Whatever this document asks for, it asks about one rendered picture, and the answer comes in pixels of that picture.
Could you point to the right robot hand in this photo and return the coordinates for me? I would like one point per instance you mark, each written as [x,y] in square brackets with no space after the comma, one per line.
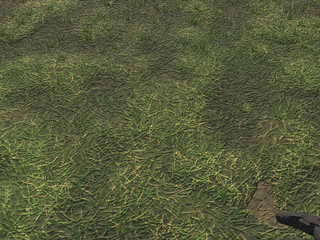
[306,222]

